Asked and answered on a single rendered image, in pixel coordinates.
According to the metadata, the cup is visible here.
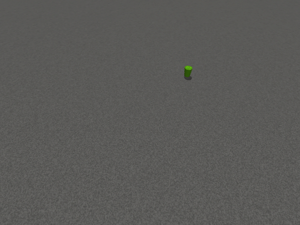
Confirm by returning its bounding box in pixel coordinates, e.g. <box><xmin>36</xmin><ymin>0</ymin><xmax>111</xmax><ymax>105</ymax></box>
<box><xmin>184</xmin><ymin>66</ymin><xmax>192</xmax><ymax>77</ymax></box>

